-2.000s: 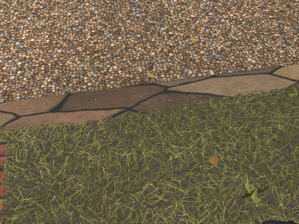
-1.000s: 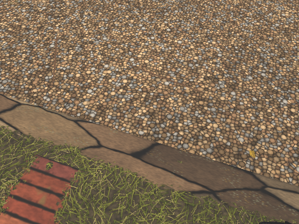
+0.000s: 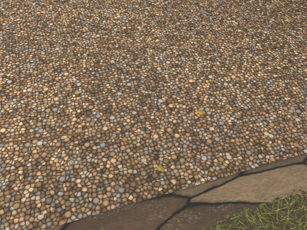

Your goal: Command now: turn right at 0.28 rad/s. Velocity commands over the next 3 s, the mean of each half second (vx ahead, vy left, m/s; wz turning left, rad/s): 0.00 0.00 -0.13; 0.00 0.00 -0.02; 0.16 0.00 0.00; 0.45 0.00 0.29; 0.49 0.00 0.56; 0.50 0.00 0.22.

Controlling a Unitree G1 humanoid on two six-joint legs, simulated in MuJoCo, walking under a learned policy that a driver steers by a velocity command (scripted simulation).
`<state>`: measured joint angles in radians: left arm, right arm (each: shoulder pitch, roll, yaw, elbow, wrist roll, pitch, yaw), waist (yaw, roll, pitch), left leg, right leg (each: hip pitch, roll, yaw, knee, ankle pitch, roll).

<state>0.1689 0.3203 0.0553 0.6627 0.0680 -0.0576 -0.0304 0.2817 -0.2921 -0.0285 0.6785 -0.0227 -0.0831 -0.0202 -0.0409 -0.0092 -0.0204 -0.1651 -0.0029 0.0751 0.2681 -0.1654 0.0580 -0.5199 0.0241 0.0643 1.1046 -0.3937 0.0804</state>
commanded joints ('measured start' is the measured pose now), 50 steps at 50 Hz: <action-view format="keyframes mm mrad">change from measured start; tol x4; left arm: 1 28 53 17 -38 -23 7 -18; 4 25 7 1 -14 -35 14 -45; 7 43 53 6 0 -92 -9 -36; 9 -92 145 18 -72 -71 -30 -14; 16 -12 85 11 -50 -81 -17 -18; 50 2 120 -2 4 -71 -3 -6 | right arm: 1 -94 -139 -34 -94 13 -21 10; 5 -51 -165 -46 -56 48 10 74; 7 -64 -71 -14 -36 26 19 118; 8 47 -61 -15 -37 20 17 114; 9 76 -128 -38 -26 14 9 90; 11 -87 -194 -68 -82 7 1 58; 14 -137 -109 -37 -91 30 -2 68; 50 -134 -149 -43 -25 21 -14 94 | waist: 1 50 64 -58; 6 63 56 -56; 7 65 77 -86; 8 -17 -5 -166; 15 48 10 -45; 50 47 27 -20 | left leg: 1 133 198 -102 -8 488 179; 4 128 209 -121 130 555 137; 7 -13 195 -178 199 382 56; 8 4 129 -115 215 273 4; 11 63 81 -34 267 256 21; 14 -65 117 -81 199 130 48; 16 -64 101 -66 208 91 18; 50 5 98 -81 210 140 -3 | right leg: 1 14 -63 -24 -148 90 50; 4 156 -92 -91 -507 42 73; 6 324 -79 -106 -730 361 26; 7 398 -93 -74 -717 468 -12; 8 444 -158 -15 -631 675 -131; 9 380 -158 0 -601 634 -194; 11 229 -119 -18 -620 444 -153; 14 287 -109 -13 -622 306 -100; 50 272 -76 -50 -654 263 -64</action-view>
